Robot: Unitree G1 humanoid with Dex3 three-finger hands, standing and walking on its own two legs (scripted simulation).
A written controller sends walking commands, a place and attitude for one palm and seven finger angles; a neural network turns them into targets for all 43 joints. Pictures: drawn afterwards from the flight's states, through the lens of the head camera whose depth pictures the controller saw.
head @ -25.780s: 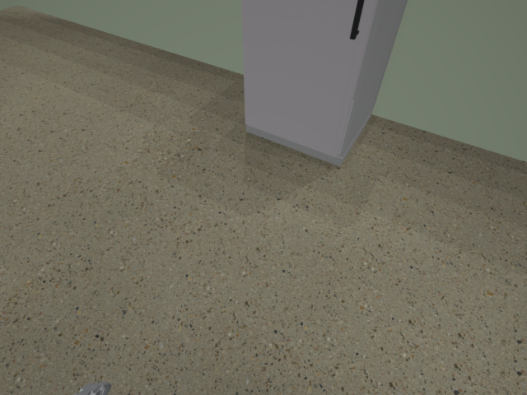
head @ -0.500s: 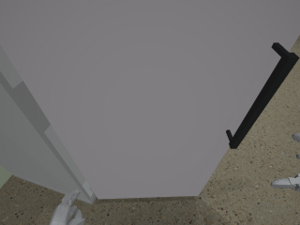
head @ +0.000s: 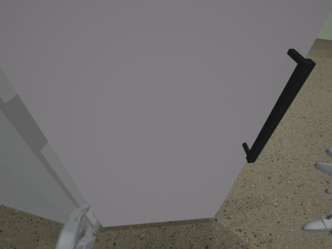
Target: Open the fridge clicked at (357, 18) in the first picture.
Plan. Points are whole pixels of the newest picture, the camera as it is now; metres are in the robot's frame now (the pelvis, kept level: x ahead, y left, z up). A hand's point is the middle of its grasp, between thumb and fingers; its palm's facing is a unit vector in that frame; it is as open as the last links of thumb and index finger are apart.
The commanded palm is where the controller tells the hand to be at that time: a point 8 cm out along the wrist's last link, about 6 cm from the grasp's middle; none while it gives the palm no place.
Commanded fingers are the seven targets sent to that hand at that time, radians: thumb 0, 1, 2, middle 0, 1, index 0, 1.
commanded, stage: draw the hand back to the body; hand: right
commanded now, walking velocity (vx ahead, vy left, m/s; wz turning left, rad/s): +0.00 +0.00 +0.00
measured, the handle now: (268, 116) +0.38 -0.25 +0.15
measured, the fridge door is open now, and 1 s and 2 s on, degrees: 71 71 71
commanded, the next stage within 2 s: step back with the hand held close in 1.50 s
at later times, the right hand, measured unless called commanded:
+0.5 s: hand (324, 184) +0.21 -0.29 +0.15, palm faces +0.29 +0.93 -0.23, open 14.4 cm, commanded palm +0.16 -0.32 +0.17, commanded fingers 0.00 0.19 -0.38 0.24 0.94 0.24 0.94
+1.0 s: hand (320, 166) +0.23 -0.27 +0.17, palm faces +0.44 +0.81 -0.39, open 10.0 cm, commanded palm +0.18 -0.31 +0.20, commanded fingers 0.00 -0.72 -0.81 0.21 0.41 0.21 0.41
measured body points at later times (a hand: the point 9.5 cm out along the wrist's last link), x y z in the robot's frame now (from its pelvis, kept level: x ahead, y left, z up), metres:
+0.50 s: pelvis +0.01 +0.00 +0.01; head -0.02 +0.01 +0.46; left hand +0.20 +0.23 -0.04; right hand +0.19 -0.33 +0.16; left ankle -0.01 +0.12 -0.71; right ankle +0.03 -0.11 -0.71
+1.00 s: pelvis +0.03 +0.00 +0.02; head +0.00 +0.01 +0.47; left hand +0.20 +0.23 -0.06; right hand +0.20 -0.31 +0.20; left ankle -0.01 +0.12 -0.71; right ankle +0.03 -0.11 -0.71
